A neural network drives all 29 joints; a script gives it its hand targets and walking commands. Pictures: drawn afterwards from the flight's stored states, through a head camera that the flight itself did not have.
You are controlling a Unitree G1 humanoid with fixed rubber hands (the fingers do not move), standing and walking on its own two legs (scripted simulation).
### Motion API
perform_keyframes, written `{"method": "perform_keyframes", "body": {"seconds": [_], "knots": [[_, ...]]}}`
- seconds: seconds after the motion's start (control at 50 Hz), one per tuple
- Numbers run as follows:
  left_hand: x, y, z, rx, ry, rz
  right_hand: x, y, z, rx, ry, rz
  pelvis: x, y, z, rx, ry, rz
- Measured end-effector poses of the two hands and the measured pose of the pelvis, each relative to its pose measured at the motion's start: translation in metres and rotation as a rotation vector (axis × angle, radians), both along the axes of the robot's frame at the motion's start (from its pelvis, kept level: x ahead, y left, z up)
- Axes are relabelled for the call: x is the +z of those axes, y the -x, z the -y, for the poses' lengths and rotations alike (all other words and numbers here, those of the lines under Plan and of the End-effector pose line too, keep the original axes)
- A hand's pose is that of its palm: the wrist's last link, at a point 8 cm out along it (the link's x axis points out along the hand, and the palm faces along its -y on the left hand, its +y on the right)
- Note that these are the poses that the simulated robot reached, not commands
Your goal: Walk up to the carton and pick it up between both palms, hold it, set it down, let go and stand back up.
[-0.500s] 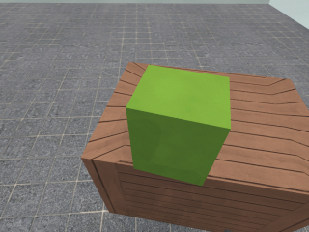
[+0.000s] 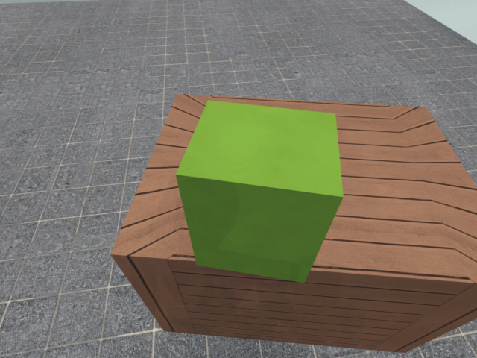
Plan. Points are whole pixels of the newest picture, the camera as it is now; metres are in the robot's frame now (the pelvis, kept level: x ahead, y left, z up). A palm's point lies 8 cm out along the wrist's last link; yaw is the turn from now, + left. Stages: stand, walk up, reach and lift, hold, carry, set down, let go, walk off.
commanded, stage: walk up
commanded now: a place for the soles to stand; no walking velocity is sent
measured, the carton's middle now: (259, 196) +0.41 -0.02 +0.02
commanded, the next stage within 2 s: none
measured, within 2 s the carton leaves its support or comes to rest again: neither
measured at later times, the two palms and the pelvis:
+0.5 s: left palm out of the picture +0.07 +0.25 -0.14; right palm out of the picture +0.06 -0.24 -0.14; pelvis +0.01 +0.01 -0.01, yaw -7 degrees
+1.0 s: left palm out of the picture +0.12 +0.25 -0.14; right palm out of the picture -0.01 -0.22 -0.16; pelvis +0.01 +0.03 -0.02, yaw -14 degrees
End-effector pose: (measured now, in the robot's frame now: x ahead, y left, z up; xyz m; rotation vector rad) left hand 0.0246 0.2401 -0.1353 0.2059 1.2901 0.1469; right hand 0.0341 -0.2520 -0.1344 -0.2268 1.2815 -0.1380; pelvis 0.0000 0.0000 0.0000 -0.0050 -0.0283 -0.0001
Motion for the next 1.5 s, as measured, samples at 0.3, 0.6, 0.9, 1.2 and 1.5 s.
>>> {"method": "perform_keyframes", "body": {"seconds": [0.3, 0.6, 0.9, 1.2, 1.5], "knots": [[0.002, -0.038, -0.011, -0.088, -0.029, 0.035, -0.004, -0.023, -0.018, -0.050, -0.025, 0.054, -0.003, -0.009, -0.012, -0.067, -0.017, 0.007], [-0.002, -0.053, -0.011, -0.156, -0.053, 0.046, -0.014, -0.017, -0.004, -0.108, -0.010, 0.063, -0.013, -0.007, -0.013, -0.140, -0.029, 0.009], [-0.002, -0.083, -0.028, -0.249, -0.076, 0.048, -0.012, 0.028, -0.026, -0.215, 0.001, 0.035, -0.013, -0.005, -0.032, -0.220, -0.033, 0.008], [0.001, -0.107, 0.009, -0.287, 0.049, 0.104, -0.013, 0.051, -0.061, -0.265, -0.071, 0.005, -0.004, -0.013, -0.037, -0.247, -0.013, 0.017], [0.001, -0.091, 0.000, -0.296, 0.018, 0.010, -0.005, 0.076, -0.058, -0.312, -0.041, -0.067, 0.004, -0.017, -0.037, -0.257, -0.027, 0.028]]}}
